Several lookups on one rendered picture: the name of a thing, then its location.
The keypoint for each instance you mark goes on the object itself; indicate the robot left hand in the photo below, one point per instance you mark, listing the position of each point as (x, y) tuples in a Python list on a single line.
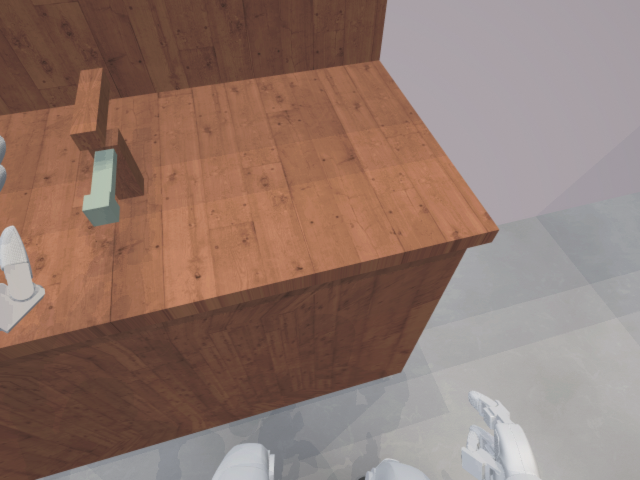
[(21, 295)]

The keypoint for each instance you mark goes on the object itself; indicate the robot right hand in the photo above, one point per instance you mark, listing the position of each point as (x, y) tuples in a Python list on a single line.
[(497, 457)]

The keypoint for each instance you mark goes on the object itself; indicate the tap lever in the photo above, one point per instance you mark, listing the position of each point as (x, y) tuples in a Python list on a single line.
[(100, 207)]

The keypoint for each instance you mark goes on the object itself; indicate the counter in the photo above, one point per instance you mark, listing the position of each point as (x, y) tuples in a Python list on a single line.
[(288, 223)]

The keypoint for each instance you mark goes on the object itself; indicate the right robot shin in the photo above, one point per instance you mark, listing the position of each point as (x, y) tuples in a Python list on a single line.
[(388, 460)]

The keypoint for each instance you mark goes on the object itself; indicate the robot left thigh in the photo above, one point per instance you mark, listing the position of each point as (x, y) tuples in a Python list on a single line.
[(249, 461)]

